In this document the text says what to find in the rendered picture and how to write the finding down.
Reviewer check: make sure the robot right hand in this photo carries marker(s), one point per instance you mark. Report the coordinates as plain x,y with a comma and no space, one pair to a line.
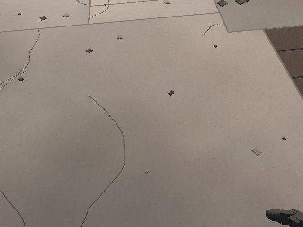
293,218

